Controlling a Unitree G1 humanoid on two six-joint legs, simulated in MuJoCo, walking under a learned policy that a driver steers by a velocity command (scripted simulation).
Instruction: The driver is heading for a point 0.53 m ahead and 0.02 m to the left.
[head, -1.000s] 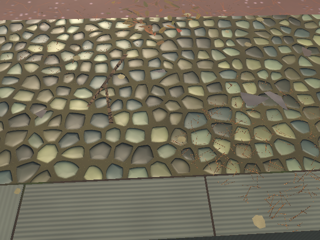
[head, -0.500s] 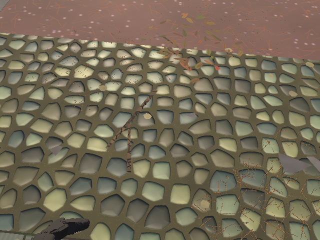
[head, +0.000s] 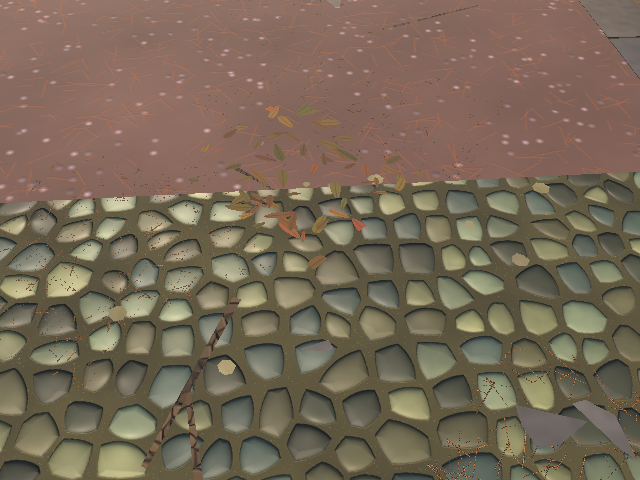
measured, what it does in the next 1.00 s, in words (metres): climbs: right foot, then left foot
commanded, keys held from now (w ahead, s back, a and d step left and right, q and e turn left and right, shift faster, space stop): w+e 0.12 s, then w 0.12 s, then w+q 0.36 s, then no key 0.40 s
